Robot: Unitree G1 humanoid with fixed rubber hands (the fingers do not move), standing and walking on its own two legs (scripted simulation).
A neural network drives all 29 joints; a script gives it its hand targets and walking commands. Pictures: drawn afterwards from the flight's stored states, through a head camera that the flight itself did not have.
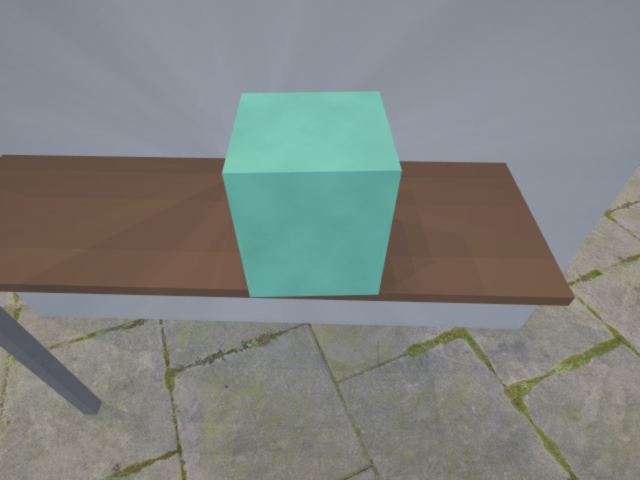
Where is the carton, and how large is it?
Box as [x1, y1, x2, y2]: [222, 91, 401, 296]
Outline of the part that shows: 378,91 241,94 222,175 250,296 378,293 401,171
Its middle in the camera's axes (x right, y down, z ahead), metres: -0.01 -0.06 +0.61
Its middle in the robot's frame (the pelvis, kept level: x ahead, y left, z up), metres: +0.52 +0.01 +0.08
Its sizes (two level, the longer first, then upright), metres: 0.210 0.200 0.250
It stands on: a table, 0.72 m high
